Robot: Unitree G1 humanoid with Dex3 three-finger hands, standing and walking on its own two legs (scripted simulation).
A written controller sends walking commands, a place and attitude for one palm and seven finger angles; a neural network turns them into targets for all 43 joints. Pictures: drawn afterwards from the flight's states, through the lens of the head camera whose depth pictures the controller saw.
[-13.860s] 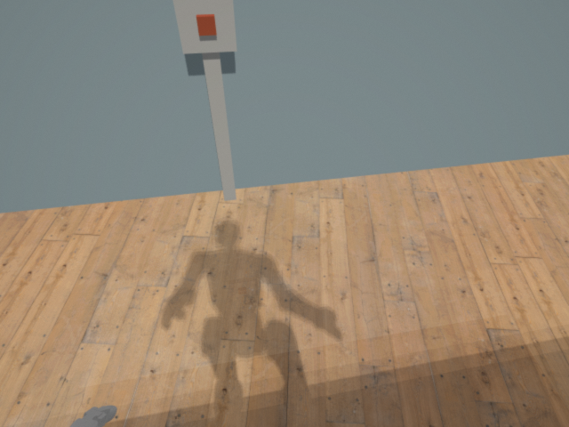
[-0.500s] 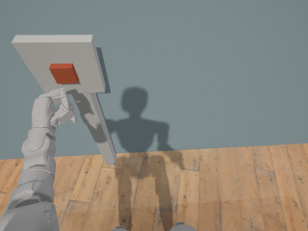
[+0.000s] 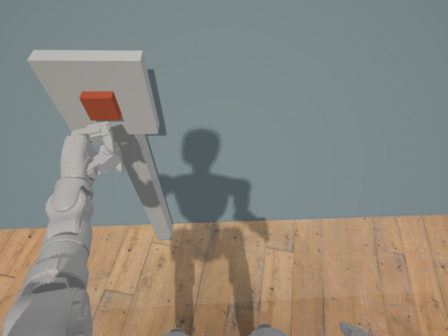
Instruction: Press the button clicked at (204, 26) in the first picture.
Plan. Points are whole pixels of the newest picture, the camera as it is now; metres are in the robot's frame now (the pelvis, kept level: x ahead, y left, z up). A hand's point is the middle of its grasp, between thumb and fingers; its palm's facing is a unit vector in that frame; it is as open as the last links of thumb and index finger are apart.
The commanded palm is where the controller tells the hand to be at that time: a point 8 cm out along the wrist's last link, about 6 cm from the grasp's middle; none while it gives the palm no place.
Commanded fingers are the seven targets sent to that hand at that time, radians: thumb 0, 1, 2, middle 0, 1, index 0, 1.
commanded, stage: aim a knuckle at the button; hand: left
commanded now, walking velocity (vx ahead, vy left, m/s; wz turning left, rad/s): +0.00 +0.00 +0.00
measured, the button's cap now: (102, 105) +0.51 +0.23 +0.10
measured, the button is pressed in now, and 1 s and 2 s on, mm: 0 9 0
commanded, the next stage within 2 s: press the button with the knuckle in 0.02 s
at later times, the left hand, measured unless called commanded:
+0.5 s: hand (123, 143) +0.44 +0.19 +0.08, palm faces +0.05 -1.00 -0.01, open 3.1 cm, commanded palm +0.41 +0.24 +0.07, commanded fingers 0.00 0.90 0.90 -1.30 -1.50 -1.30 -1.50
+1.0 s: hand (119, 135) +0.47 +0.20 +0.07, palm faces +0.03 -1.00 -0.01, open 3.0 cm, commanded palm +0.46 +0.25 +0.07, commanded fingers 0.00 0.90 0.90 -1.30 -1.50 -1.30 -1.50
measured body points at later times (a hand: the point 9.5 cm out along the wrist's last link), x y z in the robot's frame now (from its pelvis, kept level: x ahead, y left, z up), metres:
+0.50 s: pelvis +0.00 -0.01 +0.00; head +0.08 +0.00 +0.44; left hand +0.43 +0.24 +0.08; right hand +0.07 -0.27 -0.12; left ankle -0.01 +0.11 -0.70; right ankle +0.01 -0.12 -0.70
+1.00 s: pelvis -0.01 +0.00 -0.01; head +0.10 +0.01 +0.43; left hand +0.46 +0.26 +0.07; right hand +0.02 -0.27 -0.12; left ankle -0.01 +0.11 -0.70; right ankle +0.01 -0.12 -0.70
